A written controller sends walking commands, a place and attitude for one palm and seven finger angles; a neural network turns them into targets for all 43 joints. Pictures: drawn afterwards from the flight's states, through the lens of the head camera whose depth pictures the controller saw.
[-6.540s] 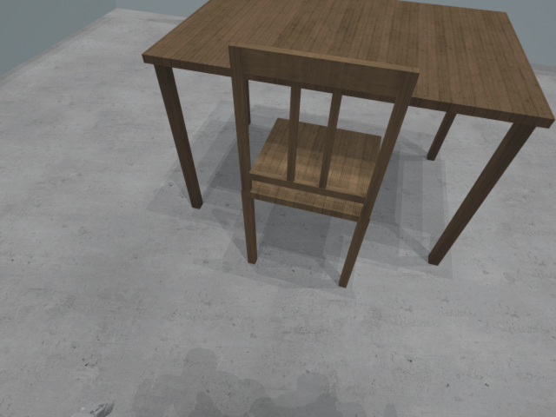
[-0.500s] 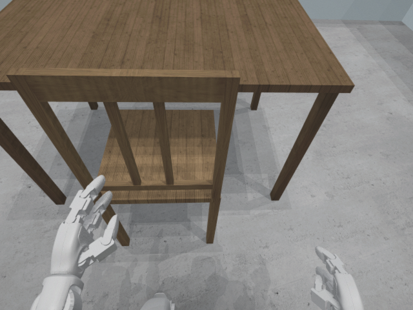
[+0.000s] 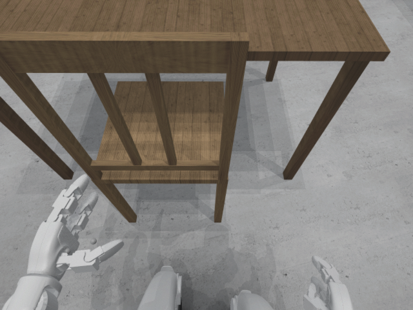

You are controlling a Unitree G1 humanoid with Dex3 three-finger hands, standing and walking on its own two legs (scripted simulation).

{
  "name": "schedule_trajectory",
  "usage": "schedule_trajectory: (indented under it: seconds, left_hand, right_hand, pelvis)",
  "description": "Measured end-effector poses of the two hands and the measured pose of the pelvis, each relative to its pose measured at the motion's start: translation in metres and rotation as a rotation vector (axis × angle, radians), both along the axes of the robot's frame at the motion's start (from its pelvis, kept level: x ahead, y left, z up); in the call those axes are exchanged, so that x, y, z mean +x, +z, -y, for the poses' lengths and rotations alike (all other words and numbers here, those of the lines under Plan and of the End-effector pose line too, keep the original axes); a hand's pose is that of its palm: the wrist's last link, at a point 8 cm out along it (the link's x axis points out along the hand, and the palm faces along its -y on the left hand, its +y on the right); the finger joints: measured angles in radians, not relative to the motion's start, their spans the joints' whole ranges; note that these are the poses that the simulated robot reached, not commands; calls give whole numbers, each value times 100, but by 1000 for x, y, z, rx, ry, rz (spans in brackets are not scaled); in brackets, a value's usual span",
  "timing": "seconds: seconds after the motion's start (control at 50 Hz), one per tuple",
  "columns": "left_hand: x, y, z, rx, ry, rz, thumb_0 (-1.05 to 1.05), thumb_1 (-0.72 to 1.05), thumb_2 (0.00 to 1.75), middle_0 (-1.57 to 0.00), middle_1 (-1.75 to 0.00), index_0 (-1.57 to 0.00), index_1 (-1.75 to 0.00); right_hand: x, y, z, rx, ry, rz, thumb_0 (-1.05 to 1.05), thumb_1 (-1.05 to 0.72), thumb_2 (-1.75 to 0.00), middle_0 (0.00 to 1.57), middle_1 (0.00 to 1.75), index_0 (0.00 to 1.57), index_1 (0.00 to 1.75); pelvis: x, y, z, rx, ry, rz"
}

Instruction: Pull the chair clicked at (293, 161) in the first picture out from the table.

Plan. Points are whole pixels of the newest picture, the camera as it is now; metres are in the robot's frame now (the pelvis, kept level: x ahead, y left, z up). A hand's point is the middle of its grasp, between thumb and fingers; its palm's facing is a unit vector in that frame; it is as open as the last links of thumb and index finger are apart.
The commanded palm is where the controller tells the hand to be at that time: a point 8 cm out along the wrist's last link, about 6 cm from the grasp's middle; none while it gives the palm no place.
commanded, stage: raise the hand toward the chair's back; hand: left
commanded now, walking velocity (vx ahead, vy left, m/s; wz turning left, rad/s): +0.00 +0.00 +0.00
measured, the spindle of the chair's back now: (121, 127) +0.49 +0.22 +0.01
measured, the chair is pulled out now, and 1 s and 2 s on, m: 0.00 0.00 0.00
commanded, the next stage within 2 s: aim the fingers beside a spindle in 1.26 s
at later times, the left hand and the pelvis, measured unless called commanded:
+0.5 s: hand (53, 250) +0.21 +0.25 +0.05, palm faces +0.07 -1.00 -0.06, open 16.5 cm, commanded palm +0.19 +0.30 +0.05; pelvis -0.02 +0.04 +0.00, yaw +0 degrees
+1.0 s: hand (54, 248) +0.22 +0.25 +0.05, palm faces +0.04 -1.00 -0.06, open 16.9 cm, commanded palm +0.19 +0.30 +0.06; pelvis -0.03 +0.04 +0.01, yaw +0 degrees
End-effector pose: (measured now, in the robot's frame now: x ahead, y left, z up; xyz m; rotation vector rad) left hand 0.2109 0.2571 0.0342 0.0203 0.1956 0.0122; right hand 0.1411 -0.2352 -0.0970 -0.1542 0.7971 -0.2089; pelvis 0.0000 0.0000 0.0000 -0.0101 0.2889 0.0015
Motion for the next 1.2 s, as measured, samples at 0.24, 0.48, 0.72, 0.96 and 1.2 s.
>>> schedule_trajectory:
  seconds: [0.24, 0.48, 0.72, 0.96, 1.2]
  left_hand:
    - [-16, -2, -22, 16, 18, 117, 0, -15, 45, -9, -13, -9, -13]
    - [-23, 24, -43, 47, 57, 187, 0, -41, 34, -7, -9, -7, -9]
    - [-27, 24, -54, 50, 38, 180, -1, -49, 31, -6, -8, -6, -8]
    - [-20, 19, -50, 38, 24, 119, -1, -49, 30, -6, -8, -6, -8]
    - [-10, 24, -40, 61, 38, 153, -1, -49, 30, -6, -8, -6, -8]
  right_hand:
    - [2, 10, 4, -115, 42, 11, 1, -90, -90, 20, 30, 20, 30]
    - [32, 35, -60, -46, 139, 161, 1, -90, -90, 20, 30, 20, 30]
    - [5, 38, -64, -79, 171, 121, 1, -90, -90, 21, 30, 21, 30]
    - [-18, 40, -38, -112, 107, 74, 1, -90, -90, 21, 30, 21, 30]
    - [1, 33, -32, -83, 125, 94, 1, -90, -90, 21, 30, 20, 30]
  pelvis:
    - [-5, -6, -27, -27, 4, -21]
    - [-21, 1, -44, -61, 20, 30]
    - [-30, 4, -49, -74, 30, 54]
    - [-27, 9, -44, -68, 26, 52]
    - [-20, 7, -34, -58, 24, 39]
